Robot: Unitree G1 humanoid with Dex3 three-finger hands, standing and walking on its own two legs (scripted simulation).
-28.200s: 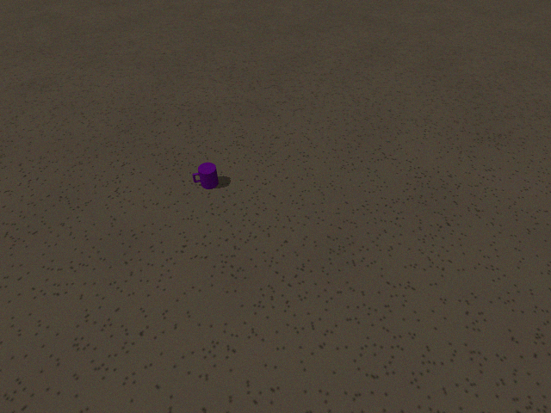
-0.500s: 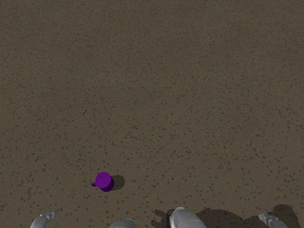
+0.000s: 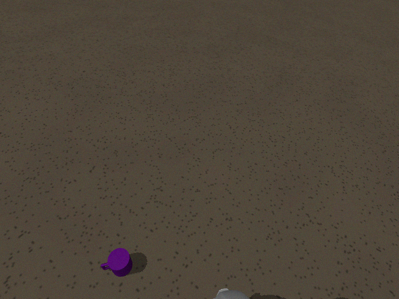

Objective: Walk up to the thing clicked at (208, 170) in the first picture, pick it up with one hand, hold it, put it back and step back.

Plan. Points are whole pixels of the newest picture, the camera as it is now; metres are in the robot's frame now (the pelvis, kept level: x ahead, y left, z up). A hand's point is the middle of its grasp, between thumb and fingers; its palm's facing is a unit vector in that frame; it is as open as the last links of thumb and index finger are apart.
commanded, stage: walk up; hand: left
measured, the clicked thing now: (116, 263) +0.40 +0.30 -0.72
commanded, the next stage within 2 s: none
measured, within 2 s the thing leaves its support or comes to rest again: neither
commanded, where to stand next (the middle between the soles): +0.06 -0.03 m, yaw +2 degrees
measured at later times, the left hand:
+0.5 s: hand (91, 295) +0.18 +0.23 -0.16, palm faces -0.02 -0.94 -0.35, open 7.4 cm
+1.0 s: hand out of the picture +0.03 +0.26 -0.13, palm faces -0.03 -0.87 -0.49, open 7.4 cm
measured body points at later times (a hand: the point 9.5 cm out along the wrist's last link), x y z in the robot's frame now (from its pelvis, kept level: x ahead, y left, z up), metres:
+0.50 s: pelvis +0.06 -0.03 -0.01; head +0.11 -0.02 +0.43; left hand +0.18 +0.27 -0.13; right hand +0.13 -0.35 -0.13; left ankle +0.12 +0.07 -0.73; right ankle +0.08 -0.13 -0.74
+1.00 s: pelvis +0.01 -0.02 -0.01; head +0.01 -0.06 +0.44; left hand +0.04 +0.31 -0.10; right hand +0.09 -0.33 -0.14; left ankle +0.08 +0.11 -0.70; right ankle -0.05 -0.14 -0.74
